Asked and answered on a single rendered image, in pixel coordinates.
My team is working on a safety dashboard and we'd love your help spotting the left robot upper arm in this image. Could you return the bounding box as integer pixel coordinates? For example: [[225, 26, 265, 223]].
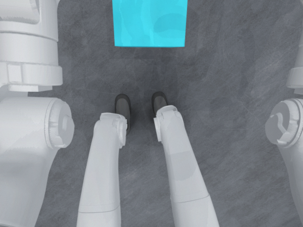
[[0, 96, 74, 227]]

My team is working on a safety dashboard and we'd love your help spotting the robot left forearm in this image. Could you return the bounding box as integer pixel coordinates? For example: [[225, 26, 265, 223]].
[[0, 0, 63, 102]]

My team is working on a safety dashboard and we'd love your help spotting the robot right forearm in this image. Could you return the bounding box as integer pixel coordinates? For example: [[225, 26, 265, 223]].
[[286, 0, 303, 95]]

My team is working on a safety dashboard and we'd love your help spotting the robot right thigh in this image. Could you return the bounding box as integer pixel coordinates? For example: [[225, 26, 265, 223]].
[[154, 110, 219, 227]]

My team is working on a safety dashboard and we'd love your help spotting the carton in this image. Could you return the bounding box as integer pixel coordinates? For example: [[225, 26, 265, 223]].
[[112, 0, 187, 47]]

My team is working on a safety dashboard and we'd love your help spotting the right robot upper arm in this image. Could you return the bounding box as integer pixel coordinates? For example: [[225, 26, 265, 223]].
[[265, 98, 303, 225]]

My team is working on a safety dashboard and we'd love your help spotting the robot left foot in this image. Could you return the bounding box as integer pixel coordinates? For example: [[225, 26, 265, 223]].
[[115, 94, 131, 135]]

